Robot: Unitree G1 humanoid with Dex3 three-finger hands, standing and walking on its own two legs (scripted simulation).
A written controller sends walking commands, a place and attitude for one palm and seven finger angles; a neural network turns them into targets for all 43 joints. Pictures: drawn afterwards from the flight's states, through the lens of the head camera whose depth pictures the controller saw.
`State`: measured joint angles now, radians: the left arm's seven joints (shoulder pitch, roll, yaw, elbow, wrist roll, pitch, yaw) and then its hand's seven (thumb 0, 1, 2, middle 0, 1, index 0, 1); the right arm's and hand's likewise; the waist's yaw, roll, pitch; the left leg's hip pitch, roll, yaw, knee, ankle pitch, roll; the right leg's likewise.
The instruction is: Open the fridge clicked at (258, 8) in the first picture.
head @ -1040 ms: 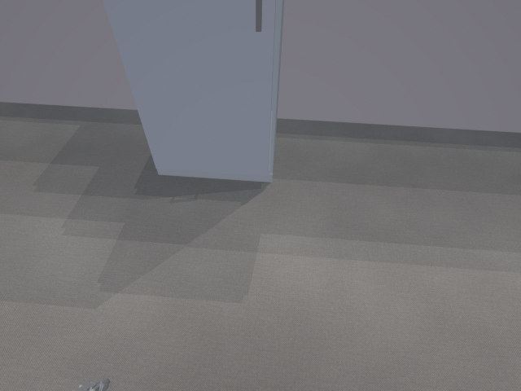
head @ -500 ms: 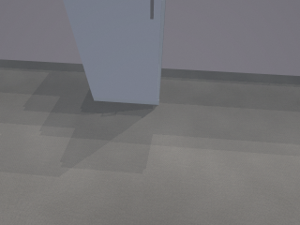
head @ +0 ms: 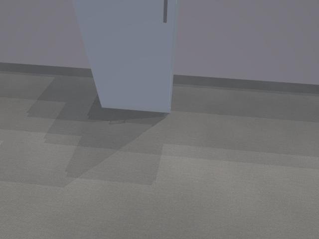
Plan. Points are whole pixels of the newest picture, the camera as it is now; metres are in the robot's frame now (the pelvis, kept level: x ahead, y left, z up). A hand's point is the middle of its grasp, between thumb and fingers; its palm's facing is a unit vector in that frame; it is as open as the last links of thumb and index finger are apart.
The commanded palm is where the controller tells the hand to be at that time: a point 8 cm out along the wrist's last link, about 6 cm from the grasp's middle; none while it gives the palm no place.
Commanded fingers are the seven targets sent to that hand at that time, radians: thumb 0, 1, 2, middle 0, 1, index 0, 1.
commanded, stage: look at it before walking up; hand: right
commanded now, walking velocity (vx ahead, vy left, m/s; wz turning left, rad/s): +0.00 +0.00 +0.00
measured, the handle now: out of the picture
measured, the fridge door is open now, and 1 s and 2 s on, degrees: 0 0 0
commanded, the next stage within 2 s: walk to a spot facing it in 0.70 s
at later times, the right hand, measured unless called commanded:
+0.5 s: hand out of the picture +0.06 -0.24 -0.16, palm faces -0.02 +0.94 -0.33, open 7.4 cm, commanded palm none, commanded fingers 0.00 -0.90 -0.90 0.20 0.30 0.20 0.30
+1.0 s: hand out of the picture +0.05 -0.22 -0.17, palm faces -0.06 +0.96 -0.27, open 7.4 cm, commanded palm none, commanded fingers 0.00 -0.90 -0.90 0.20 0.30 0.20 0.30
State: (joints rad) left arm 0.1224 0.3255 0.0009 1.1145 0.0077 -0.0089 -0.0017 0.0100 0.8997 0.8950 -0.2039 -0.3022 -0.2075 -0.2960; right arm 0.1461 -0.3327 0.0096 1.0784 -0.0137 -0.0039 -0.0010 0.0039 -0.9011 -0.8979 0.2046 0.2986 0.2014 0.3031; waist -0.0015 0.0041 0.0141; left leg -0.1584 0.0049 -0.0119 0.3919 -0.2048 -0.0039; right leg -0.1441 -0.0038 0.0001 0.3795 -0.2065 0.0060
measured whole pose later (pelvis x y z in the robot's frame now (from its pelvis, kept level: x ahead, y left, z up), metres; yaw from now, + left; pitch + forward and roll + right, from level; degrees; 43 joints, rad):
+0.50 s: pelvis +0.00 +0.00 +0.00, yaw +0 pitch -2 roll +0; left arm 0.12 0.33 0.00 1.12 0.01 -0.01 0.00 0.01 0.90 0.90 -0.20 -0.30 -0.21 -0.30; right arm 0.16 -0.34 0.01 1.09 -0.01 0.00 0.00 0.00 -0.90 -0.90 0.20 0.30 0.20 0.30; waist 0.00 0.01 0.02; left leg -0.14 0.00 -0.01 0.37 -0.19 0.00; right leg -0.13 -0.01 0.00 0.36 -0.20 0.01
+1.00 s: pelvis +0.02 +0.00 -0.01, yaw +5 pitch -1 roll -1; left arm 0.19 0.27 0.01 1.09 0.02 0.00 0.00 0.01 0.90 0.90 -0.20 -0.30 -0.21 -0.30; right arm 0.26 -0.28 -0.01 1.06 -0.02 0.03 0.02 0.00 -0.90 -0.90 0.20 0.30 0.20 0.30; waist -0.02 0.01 -0.01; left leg -0.22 -0.02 -0.07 0.53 -0.32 0.02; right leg -0.15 -0.03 -0.07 0.46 -0.29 0.01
